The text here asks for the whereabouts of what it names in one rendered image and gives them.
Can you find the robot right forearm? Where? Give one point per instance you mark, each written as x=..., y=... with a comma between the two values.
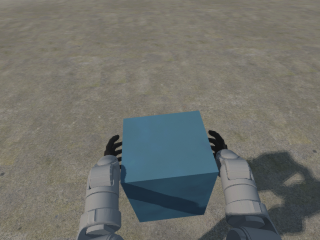
x=243, y=204

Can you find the right robot upper arm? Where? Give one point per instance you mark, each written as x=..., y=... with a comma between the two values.
x=248, y=233

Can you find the robot left forearm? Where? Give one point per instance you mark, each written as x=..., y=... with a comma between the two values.
x=101, y=213

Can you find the robot right hand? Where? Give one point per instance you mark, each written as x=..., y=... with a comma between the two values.
x=218, y=142

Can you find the robot left hand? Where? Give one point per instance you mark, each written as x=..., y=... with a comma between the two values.
x=110, y=148

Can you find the carton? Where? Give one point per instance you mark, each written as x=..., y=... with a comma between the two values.
x=168, y=169

